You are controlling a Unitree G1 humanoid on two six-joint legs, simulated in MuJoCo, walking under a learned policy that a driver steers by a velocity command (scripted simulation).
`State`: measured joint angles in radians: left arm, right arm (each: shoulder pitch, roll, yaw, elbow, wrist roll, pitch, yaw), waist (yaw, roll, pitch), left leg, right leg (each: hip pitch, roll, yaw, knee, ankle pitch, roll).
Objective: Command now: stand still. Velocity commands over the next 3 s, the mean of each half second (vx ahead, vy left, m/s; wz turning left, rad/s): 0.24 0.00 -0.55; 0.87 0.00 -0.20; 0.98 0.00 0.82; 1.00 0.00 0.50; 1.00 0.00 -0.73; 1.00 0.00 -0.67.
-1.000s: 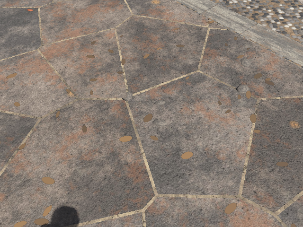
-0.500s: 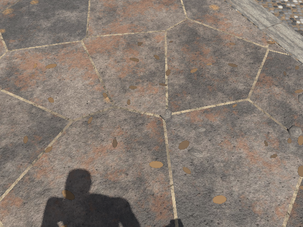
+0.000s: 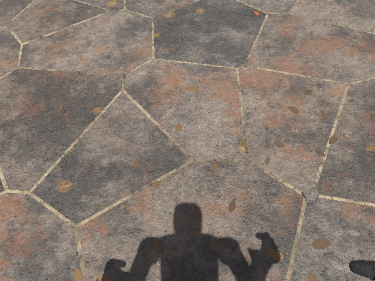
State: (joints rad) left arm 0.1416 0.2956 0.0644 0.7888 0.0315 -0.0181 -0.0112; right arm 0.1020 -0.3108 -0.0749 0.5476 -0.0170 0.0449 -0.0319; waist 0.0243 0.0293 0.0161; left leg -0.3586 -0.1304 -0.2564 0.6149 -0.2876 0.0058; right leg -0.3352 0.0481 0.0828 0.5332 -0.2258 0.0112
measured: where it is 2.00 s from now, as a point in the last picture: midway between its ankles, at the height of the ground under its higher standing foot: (298, 127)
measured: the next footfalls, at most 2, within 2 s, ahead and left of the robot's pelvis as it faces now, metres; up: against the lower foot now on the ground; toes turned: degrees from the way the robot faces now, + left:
left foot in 0.28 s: +0.02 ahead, +0.10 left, +0.00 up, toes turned -17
right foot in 0.76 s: +0.29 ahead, -0.34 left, +0.00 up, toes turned -36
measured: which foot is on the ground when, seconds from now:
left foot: down 0.00-0.04, up 0.06-0.26, down 0.28-0.76, up 0.78-1.00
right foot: down 0.00-0.28, up 0.30-0.74, down 0.76-1.00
